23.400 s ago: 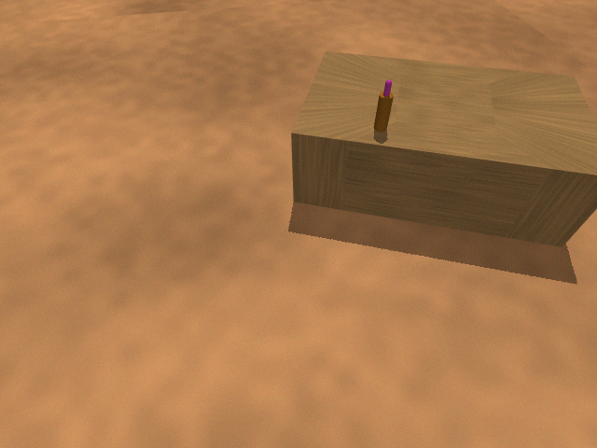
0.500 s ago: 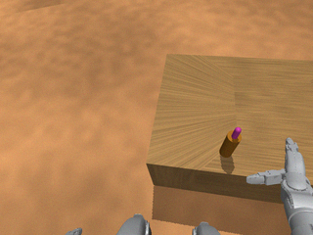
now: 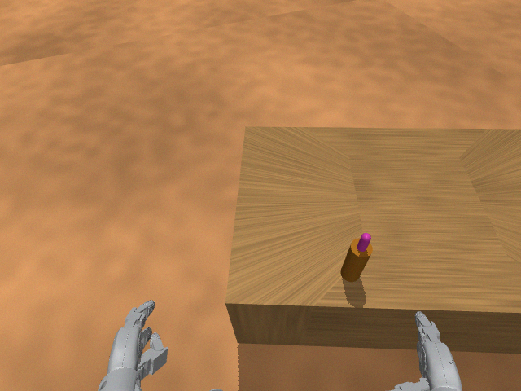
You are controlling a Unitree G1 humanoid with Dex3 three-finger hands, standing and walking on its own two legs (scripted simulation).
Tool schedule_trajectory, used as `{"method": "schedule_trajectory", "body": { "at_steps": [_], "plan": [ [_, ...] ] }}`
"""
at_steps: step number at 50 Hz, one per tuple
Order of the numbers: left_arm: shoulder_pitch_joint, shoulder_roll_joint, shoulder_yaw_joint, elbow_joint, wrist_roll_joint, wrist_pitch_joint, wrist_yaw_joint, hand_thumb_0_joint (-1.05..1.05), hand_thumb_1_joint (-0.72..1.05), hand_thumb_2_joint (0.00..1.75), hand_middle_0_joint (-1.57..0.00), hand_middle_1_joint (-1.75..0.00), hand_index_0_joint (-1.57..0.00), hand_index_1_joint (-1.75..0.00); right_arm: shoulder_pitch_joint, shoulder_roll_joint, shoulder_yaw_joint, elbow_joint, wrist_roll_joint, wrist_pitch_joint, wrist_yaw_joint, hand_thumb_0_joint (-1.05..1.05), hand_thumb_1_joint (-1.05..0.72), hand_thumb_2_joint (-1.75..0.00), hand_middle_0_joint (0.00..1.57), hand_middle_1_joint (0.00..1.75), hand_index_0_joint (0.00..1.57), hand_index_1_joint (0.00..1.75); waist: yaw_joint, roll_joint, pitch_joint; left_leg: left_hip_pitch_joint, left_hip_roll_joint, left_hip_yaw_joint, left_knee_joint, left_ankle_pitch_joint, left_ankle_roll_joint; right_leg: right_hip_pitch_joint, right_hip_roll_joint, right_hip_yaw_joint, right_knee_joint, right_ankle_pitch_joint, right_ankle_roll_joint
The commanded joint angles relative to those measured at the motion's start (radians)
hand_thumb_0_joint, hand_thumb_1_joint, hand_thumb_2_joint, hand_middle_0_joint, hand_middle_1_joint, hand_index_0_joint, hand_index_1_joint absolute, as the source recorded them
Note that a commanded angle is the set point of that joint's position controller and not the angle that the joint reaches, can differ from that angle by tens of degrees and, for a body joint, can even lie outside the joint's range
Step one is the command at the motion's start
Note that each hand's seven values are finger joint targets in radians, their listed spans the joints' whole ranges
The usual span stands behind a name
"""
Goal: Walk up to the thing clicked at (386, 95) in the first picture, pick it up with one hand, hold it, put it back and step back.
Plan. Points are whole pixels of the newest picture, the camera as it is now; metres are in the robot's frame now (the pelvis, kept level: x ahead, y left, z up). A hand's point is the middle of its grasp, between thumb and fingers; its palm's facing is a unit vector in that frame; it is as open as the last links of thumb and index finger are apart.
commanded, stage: home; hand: right
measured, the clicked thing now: (357, 256) +0.45 -0.22 -0.25
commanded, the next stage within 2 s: stand in 1.82 s
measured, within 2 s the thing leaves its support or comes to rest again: neither
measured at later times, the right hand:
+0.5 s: hand out of the picture +0.11 -0.23 -0.11, palm faces -0.04 +0.93 -0.37, open 17.4 cm
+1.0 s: hand out of the picture +0.03 -0.25 -0.11, palm faces -0.02 +0.93 -0.38, open 17.4 cm
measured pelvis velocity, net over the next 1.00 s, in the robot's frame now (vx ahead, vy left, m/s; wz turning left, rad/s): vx -0.02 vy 0.00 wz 0.00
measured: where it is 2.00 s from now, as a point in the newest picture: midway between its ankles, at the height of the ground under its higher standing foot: outside the picture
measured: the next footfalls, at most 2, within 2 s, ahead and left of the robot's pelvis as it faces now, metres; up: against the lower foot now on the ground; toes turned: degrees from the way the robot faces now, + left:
none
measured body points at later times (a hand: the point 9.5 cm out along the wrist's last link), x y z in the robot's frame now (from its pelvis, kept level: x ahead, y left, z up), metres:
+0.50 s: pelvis +0.00 +0.00 +0.02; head -0.01 +0.01 +0.47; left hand +0.10 +0.28 -0.10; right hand +0.11 -0.28 -0.08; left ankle +0.02 +0.13 -0.71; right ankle -0.01 -0.14 -0.71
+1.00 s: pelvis -0.02 +0.00 +0.04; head -0.04 +0.02 +0.49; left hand +0.02 +0.30 -0.11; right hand +0.03 -0.30 -0.09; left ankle +0.02 +0.13 -0.71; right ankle -0.01 -0.14 -0.71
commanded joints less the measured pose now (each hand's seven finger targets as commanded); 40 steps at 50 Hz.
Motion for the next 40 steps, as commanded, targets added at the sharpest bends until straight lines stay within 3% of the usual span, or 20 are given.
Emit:
{"method": "schedule_trajectory", "body": {
  "at_steps": [1, 5, 8, 11, 12, 13, 14, 16, 20, 25, 26, 29, 32, 35, 37, 40],
  "plan": [
    [-0.007, 0.122, 0.057, -0.132, 0.006, -0.062, 0.01, 0.0, 0.9, 0.9, -0.2, -0.3, -0.2, -0.3, -0.075, -0.102, -0.054, -0.213, -0.011, -0.047, -0.014, 0.0, 0.56, -0.05, 0.05, 0.05, 0.05, 0.05, 0.033, -0.023, -0.145, 0.119, -0.029, 0.0, -0.099, 0.204, 0.015, 0.025, 0.047, -0.058, -0.123, 0.245, -0.03],
    [-0.013, 0.117, 0.055, -0.147, 0.007, -0.076, 0.003, 0.0, 0.9, 0.9, -0.2, -0.3, -0.2, -0.3, -0.034, -0.094, -0.046, -0.192, -0.015, -0.034, -0.011, 0.0, 0.55, -0.06, 0.05, 0.05, 0.05, 0.05, 0.025, 0.005, -0.116, 0.111, -0.034, 0.012, -0.104, 0.157, 0.012, -0.009, 0.045, -0.054, -0.129, 0.203, -0.031],
    [-0.012, 0.125, 0.063, -0.154, 0.005, -0.081, -0.004, 0.0, 0.9, 0.9, -0.2, -0.3, -0.2, -0.3, -0.011, -0.109, -0.058, -0.204, -0.017, -0.035, -0.013, 0.0, 0.54, -0.06, 0.05, 0.06, 0.05, 0.06, 0.007, 0.003, -0.143, 0.122, -0.035, 0.013, -0.089, 0.177, 0.015, -0.011, 0.044, -0.052, -0.12, 0.232, -0.026],
    [-0.001, 0.128, 0.068, -0.153, 0.005, -0.089, -0.009, 0.0, 0.9, 0.9, -0.2, -0.3, -0.2, -0.3, -0.014, -0.101, -0.057, -0.2, -0.019, -0.03, -0.014, 0.0, 0.55, -0.06, 0.05, 0.05, 0.05, 0.05, 0.016, 0.0, -0.143, 0.109, -0.04, 0.015, -0.075, 0.182, 0.017, -0.021, 0.037, -0.046, -0.116, 0.245, -0.024],
    [-0.004, 0.127, 0.067, -0.157, 0.003, -0.091, -0.01, 0.0, 0.9, 0.9, -0.2, -0.3, -0.2, -0.3, -0.017, -0.11, -0.06, -0.223, -0.019, -0.033, -0.015, 0.0, 0.54, -0.06, 0.05, 0.05, 0.05, 0.05, 0.006, -0.007, -0.151, 0.118, -0.039, 0.011, -0.071, 0.185, 0.018, -0.015, 0.037, -0.049, -0.113, 0.245, -0.021],
    [-0.029, 0.234, 0.087, 0.026, 0.126, -0.045, -0.054, 0.0, 0.9, 0.9, -0.2, -0.3, -0.2, -0.3, -0.124, -0.27, -0.106, 0.127, -0.122, -0.097, 0.043, 0.0, 0.54, -0.06, 0.05, 0.05, 0.05, 0.05, -0.014, 0.003, -0.127, 0.261, 0.023, -0.061, -0.095, 0.224, 0.027, 0.034, -0.012, 0.009, -0.175, 0.346, -0.038],
    [-0.001, 0.241, 0.109, 0.056, 0.133, -0.024, -0.075, 0.0, 0.9, 0.9, -0.2, -0.3, -0.2, -0.3, -0.076, -0.269, -0.119, 0.186, -0.128, -0.121, 0.066, 0.0, 0.59, -0.03, 0.05, 0.05, 0.05, 0.05, -0.02, -0.004, -0.127, 0.3, 0.035, -0.066, -0.096, 0.216, 0.046, 0.019, -0.007, 0.011, -0.198, 0.326, -0.038],
    [-0.019, 0.258, 0.099, 0.057, 0.109, -0.014, -0.094, 0.0, 0.9, 0.9, -0.2, -0.3, -0.2, -0.3, -0.099, -0.277, -0.103, 0.237, -0.107, -0.154, 0.096, 0.0, 0.55, -0.05, 0.05, 0.05, 0.05, 0.05, -0.004, -0.012, -0.103, 0.252, 0.045, -0.072, -0.129, 0.223, 0.046, 0.092, -0.015, 0.014, -0.217, 0.321, -0.051],
    [-0.014, 0.236, 0.089, 0.126, 0.073, -0.001, -0.127, 0.0, 0.9, 0.9, -0.2, -0.3, -0.2, -0.3, -0.154, -0.28, -0.081, 0.372, -0.076, -0.177, 0.112, 0.0, 0.55, -0.05, 0.05, 0.05, 0.05, 0.05, 0.007, 0.019, -0.063, 0.258, 0.072, -0.091, -0.205, 0.235, 0.048, 0.142, -0.008, 0.027, -0.282, 0.274, -0.041],
    [-0.002, 0.25, 0.087, 0.224, 0.068, 0.014, -0.132, 0.0, 0.9, 0.9, -0.2, -0.3, -0.2, -0.3, -0.194, -0.292, -0.068, 0.524, -0.074, -0.182, 0.111, 0.0, 0.58, -0.04, 0.05, 0.05, 0.05, 0.05, 0.01, -0.016, 0.015, 0.28, 0.066, -0.081, -0.289, 0.237, 0.032, 0.199, -0.014, 0.037, -0.38, 0.289, -0.035],
    [-0.002, 0.257, 0.089, 0.239, 0.069, 0.016, -0.132, 0.0, 0.9, 0.9, -0.2, -0.3, -0.2, -0.3, -0.187, -0.304, -0.07, 0.551, -0.072, -0.181, 0.109, 0.0, 0.58, -0.04, 0.05, 0.05, 0.05, 0.05, 0.006, -0.001, 0.037, 0.268, 0.067, -0.085, -0.312, 0.178, 0.032, 0.203, -0.015, 0.037, -0.404, 0.257, -0.034],
    [-0.002, 0.279, 0.094, 0.284, 0.063, 0.02, -0.133, 0.0, 0.9, 0.9, -0.2, -0.3, -0.2, -0.3, -0.198, -0.329, -0.072, 0.619, -0.068, -0.182, 0.106, 0.0, 0.59, -0.03, 0.05, 0.05, 0.05, 0.05, 0.006, 0.013, 0.026, 0.306, 0.076, -0.097, -0.348, 0.217, 0.034, 0.246, -0.019, 0.036, -0.429, 0.294, -0.036],
    [0.004, 0.289, 0.09, 0.335, 0.06, 0.027, -0.135, 0.0, 0.9, 0.9, -0.2, -0.3, -0.2, -0.3, -0.204, -0.345, -0.069, 0.683, -0.064, -0.18, 0.106, 0.0, 0.56, -0.04, 0.05, 0.05, 0.05, 0.05, 0.005, 0.016, 0.052, 0.32, 0.081, -0.11, -0.4, 0.136, 0.031, 0.248, -0.019, 0.041, -0.468, 0.248, -0.037],
    [0.004, 0.295, 0.086, 0.37, 0.057, 0.029, -0.136, 0.0, 0.9, 0.9, -0.2, -0.3, -0.2, -0.3, -0.222, -0.358, -0.064, 0.726, -0.061, -0.183, 0.106, 0.0, 0.55, -0.05, 0.05, 0.05, 0.05, 0.05, 0.011, 0.037, 0.04, 0.335, 0.09, -0.117, -0.43, 0.172, 0.031, 0.293, -0.026, 0.039, -0.475, 0.296, -0.034],
    [0.005, 0.306, 0.083, 0.4, 0.059, 0.033, -0.137, 0.0, 0.9, 0.9, -0.2, -0.3, -0.2, -0.3, -0.223, -0.359, -0.06, 0.757, -0.062, -0.177, 0.107, 0.0, 0.55, -0.05, 0.05, 0.05, 0.05, 0.05, 0.008, 0.025, 0.09, 0.301, 0.084, -0.119, -0.456, 0.08, 0.025, 0.275, -0.023, 0.039, -0.502, 0.222, -0.031],
    [0.004, 0.308, 0.079, 0.429, 0.056, 0.036, -0.141, 0.0, 0.9, 0.9, -0.2, -0.3, -0.2, -0.3, -0.224, -0.372, -0.057, 0.79, -0.059, -0.175, 0.105, 0.0, 0.55, -0.05, 0.05, 0.05, 0.05, 0.05, 0.008, 0.057, 0.091, 0.298, 0.098, -0.138, -0.501, 0.029, 0.026, 0.292, -0.019, 0.033, -0.495, 0.238, -0.032]
  ]
}}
